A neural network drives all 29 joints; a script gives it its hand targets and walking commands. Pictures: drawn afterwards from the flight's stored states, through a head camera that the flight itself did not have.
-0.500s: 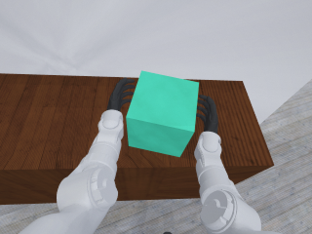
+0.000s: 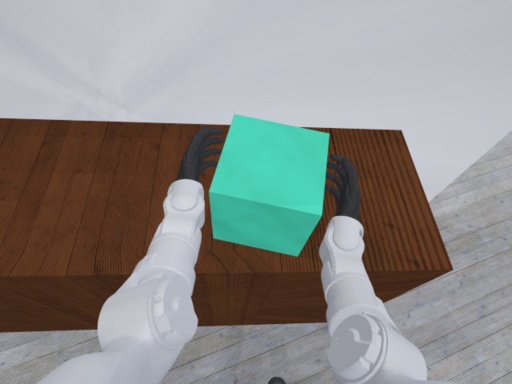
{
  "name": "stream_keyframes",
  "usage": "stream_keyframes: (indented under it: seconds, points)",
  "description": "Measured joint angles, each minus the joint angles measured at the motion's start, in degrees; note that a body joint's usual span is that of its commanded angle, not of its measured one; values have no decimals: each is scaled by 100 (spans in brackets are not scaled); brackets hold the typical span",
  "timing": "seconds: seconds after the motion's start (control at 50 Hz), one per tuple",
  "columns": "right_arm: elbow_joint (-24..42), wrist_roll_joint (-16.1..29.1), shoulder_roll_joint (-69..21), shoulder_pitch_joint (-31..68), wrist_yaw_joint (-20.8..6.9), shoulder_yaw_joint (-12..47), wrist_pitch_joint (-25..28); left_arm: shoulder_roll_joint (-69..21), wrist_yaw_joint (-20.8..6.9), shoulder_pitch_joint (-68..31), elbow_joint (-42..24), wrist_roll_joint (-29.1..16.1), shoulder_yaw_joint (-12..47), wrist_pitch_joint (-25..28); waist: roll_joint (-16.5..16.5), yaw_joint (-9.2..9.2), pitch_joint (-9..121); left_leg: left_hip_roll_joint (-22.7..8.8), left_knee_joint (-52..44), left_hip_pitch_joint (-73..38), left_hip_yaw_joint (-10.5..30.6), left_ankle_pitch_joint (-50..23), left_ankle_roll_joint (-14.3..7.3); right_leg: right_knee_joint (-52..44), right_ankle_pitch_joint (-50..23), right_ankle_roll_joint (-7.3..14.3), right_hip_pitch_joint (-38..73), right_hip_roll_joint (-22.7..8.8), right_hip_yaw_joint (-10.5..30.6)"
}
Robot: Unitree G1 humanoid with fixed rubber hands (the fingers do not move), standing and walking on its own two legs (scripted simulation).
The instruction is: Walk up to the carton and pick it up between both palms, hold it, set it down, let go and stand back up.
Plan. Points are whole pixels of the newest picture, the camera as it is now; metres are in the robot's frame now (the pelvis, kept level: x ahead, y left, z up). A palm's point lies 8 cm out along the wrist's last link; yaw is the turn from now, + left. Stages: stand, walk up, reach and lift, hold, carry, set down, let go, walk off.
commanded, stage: reach and lift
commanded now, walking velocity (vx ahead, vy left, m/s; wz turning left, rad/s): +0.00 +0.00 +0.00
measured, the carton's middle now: (267, 189) +0.43 -0.05 -0.02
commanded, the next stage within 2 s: none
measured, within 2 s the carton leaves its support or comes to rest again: leaves its support in 1.38 s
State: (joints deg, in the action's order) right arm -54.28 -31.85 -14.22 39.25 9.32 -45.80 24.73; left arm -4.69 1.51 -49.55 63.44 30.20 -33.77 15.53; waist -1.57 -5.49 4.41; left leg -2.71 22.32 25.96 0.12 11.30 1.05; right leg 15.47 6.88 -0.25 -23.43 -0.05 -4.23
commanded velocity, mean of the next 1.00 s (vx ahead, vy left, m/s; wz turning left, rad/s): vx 0.00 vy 0.00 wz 0.00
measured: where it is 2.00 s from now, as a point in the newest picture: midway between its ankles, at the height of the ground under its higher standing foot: outside the picture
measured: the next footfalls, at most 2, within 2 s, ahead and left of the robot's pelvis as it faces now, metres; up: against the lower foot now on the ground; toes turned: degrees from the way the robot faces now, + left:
none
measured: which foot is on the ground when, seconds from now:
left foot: down 0.00-1.00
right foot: down 0.00-1.00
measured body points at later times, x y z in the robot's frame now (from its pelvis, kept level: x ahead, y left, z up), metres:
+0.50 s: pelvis +0.00 +0.00 +0.00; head +0.09 +0.03 +0.44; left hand +0.45 +0.08 +0.03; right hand +0.38 -0.17 +0.02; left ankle -0.02 +0.13 -0.74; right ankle -0.01 -0.12 -0.74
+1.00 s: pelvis -0.01 +0.00 +0.00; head +0.08 +0.03 +0.44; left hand +0.44 +0.09 +0.03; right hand +0.37 -0.17 +0.02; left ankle -0.02 +0.13 -0.74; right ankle -0.01 -0.12 -0.74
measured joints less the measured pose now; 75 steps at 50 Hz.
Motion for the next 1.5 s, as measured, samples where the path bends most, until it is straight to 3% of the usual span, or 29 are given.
stream_keyframes:
  seconds: [0.48,0.84,1.04,1.3,1.5]
  points:
    - [-76,166,76,31,88,134,106,-40,9,-61,-55,41,-37,-23,28,10,58,0,9,176,-49,-49,-24,-33,-70,-13,-158,-21,-23]
    - [-792,336,406,37,361,450,710,108,248,-20,369,-269,353,437,39,19,302,-8,-48,386,0,-144,-1,-146,-171,15,-314,-14,-108]
    - [-1135,490,584,192,431,620,808,243,400,-134,706,-592,593,645,38,10,420,-17,-27,616,19,-235,7,-153,-270,35,-524,-5,-135]
    - [-1397,837,723,144,496,1023,509,409,579,-189,1326,-1203,1107,634,113,-7,659,-4,46,698,10,-251,-4,-17,-256,32,-637,-26,-129]
    - [-1180,1590,839,15,581,1770,-3,444,733,-302,1566,-1842,1678,490,209,13,901,22,211,673,-12,-162,-37,205,-147,-1,-649,-59,-94]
